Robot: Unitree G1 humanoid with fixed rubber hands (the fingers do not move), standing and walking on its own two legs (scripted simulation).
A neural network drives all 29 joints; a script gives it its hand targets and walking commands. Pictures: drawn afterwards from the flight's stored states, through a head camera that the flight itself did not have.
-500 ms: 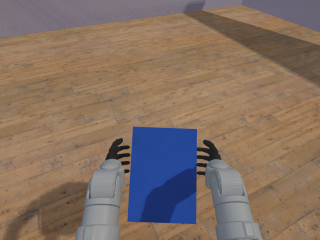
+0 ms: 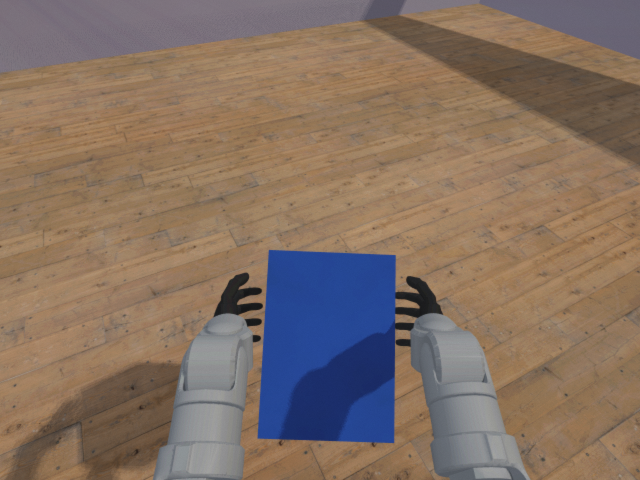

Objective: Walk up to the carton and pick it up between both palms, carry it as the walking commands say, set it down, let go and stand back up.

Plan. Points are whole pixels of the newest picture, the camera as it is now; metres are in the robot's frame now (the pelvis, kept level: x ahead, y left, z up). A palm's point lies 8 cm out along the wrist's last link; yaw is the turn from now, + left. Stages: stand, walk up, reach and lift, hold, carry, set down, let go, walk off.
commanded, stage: carry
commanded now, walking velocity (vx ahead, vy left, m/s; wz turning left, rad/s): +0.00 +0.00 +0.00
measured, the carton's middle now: (326, 335) +0.38 +0.00 -0.07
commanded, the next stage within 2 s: hold in 1.96 s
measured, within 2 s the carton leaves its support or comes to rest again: neither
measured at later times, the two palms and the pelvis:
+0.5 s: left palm (216, 341) +0.29 +0.14 +0.06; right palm (421, 340) +0.30 -0.11 +0.05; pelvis -0.02 +0.01 +0.00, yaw +0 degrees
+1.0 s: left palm (215, 366) +0.26 +0.13 +0.07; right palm (431, 368) +0.26 -0.11 +0.06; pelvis -0.06 +0.01 +0.01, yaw +0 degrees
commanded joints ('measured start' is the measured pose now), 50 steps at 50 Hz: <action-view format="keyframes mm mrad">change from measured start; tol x2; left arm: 1 -695 -989 -591 -123 -344 -75 -297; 20 -708 -1017 -595 -102 -342 -80 -309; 50 -810 -1077 -506 37 -325 -90 -332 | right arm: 1 -697 989 523 -179 336 -95 297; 17 -703 1000 521 -160 325 -101 301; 32 -759 1038 510 -151 322 -107 314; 41 -792 1058 481 -87 314 -111 327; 50 -812 1073 476 -71 317 -115 334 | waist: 1 4 27 -477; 20 2 32 -477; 42 -3 38 -428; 50 -5 16 -425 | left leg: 1 243 128 -111 -50 645 67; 20 246 136 -121 -78 634 61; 23 233 130 -116 -87 583 57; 28 243 135 -123 -108 568 56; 35 239 139 -134 -140 496 52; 46 232 129 -137 -196 309 41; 50 234 126 -129 -191 329 39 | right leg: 1 112 -136 85 -40 692 -14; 14 106 -135 88 -51 650 -18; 18 91 -129 86 -51 587 -18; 27 79 -129 95 -80 524 -22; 38 35 -131 109 -130 381 -31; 43 -3 -129 116 -159 280 -37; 47 -17 -134 119 -177 252 -40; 50 -13 -139 123 -182 280 -40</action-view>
